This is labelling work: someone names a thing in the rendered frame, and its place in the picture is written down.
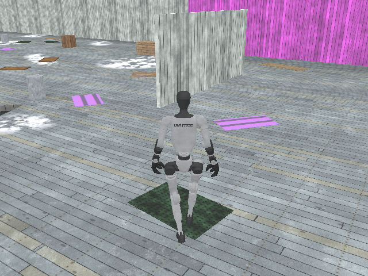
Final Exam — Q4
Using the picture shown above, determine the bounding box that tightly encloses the left robot upper arm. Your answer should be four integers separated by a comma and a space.
157, 116, 172, 148

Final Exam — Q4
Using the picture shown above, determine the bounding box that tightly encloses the robot left hand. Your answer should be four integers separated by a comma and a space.
151, 161, 164, 174

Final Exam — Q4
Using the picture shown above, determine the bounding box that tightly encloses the left robot thigh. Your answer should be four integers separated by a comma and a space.
164, 161, 181, 205

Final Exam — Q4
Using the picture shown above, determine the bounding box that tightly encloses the left robot forearm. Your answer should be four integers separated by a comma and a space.
152, 139, 163, 163

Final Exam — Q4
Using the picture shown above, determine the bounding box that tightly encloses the right robot upper arm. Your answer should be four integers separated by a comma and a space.
195, 116, 211, 148

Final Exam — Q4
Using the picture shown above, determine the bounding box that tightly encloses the right robot forearm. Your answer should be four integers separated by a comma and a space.
205, 139, 217, 165

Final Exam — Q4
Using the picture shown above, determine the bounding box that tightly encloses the left robot shin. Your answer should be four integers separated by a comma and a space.
170, 195, 183, 235

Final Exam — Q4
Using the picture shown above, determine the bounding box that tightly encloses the robot right hand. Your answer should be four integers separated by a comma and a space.
206, 163, 219, 177

